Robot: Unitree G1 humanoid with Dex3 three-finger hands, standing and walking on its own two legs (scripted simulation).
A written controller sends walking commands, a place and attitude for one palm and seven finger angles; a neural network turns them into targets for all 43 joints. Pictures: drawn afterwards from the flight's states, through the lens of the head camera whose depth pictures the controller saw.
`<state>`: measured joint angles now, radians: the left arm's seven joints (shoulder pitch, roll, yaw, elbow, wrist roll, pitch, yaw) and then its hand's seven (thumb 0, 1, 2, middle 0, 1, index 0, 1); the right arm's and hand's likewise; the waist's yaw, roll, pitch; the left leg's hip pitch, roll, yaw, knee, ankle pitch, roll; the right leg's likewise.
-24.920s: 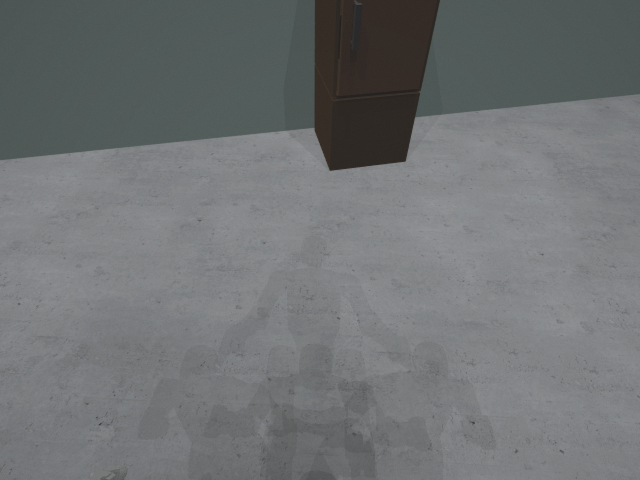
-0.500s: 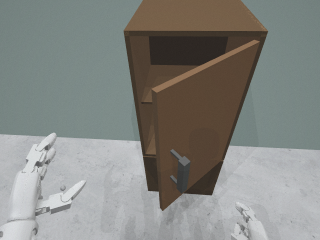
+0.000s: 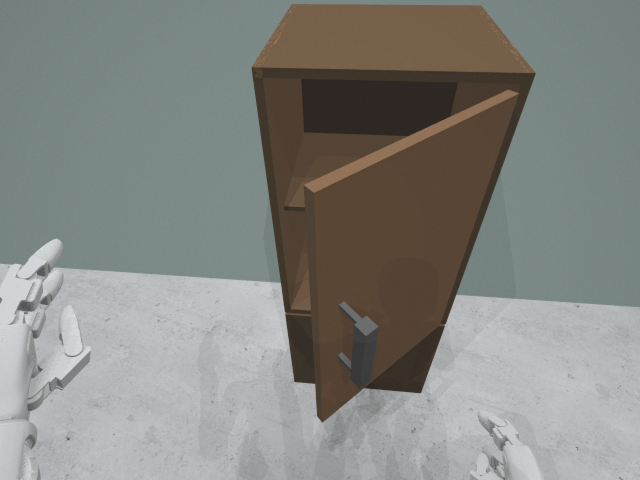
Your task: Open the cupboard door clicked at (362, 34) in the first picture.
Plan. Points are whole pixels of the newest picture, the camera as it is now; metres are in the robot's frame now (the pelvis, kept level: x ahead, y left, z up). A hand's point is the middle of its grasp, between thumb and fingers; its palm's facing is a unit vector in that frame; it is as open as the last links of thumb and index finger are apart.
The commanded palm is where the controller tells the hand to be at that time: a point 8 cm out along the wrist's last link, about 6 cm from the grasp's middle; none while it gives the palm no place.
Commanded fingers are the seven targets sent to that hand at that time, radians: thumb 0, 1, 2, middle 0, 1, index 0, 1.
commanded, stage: draw the hand back to the body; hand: left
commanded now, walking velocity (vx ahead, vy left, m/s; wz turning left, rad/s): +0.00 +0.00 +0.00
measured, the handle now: (353, 345) +0.34 +0.00 -0.06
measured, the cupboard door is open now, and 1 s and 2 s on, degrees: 44 44 44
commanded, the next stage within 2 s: step back with the hand held close in 0.08 s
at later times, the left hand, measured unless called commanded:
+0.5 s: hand (82, 363) +0.17 +0.25 +0.15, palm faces +0.39 -0.78 -0.49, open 7.4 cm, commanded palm +0.11 +0.29 +0.17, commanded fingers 0.00 0.90 0.90 -0.20 -0.30 -0.20 -0.30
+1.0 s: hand (6, 432) +0.11 +0.27 +0.16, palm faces +0.45 -0.77 -0.45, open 7.4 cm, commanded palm +0.04 +0.31 +0.17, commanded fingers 0.00 0.90 0.90 -0.20 -0.30 -0.20 -0.30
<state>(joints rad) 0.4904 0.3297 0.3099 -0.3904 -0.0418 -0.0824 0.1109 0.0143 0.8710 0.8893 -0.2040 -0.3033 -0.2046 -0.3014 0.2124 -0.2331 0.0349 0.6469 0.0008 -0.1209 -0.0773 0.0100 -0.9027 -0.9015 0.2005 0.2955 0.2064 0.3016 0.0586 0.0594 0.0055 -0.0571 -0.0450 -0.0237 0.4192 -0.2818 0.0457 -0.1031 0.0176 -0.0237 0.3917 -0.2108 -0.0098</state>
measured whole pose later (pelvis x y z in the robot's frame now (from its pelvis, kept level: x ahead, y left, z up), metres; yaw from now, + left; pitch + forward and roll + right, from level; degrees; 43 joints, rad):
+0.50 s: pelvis -0.03 -0.01 +0.00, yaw +1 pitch +0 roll -1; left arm 0.56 0.38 0.37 -0.45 -0.04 -0.15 0.13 0.02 0.89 0.90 -0.21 -0.30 -0.21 -0.30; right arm 0.18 -0.26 -0.01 0.59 0.01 -0.05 -0.09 0.01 -0.90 -0.90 0.20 0.30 0.21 0.30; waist -0.01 0.05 0.01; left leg -0.22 -0.04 -0.04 0.49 -0.26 0.03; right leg -0.25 0.02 -0.04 0.43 -0.18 -0.02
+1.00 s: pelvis -0.09 +0.01 -0.02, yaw +1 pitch -1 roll -2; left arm 0.52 0.40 0.42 -0.52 0.00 -0.21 0.16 0.01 0.89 0.90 -0.21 -0.30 -0.21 -0.30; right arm 0.23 -0.23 0.02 0.58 0.00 -0.08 -0.08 0.01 -0.90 -0.90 0.20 0.30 0.21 0.30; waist -0.01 0.00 0.02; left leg -0.39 -0.04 -0.02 0.64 -0.26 0.06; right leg -0.38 0.02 -0.03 0.52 -0.15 0.00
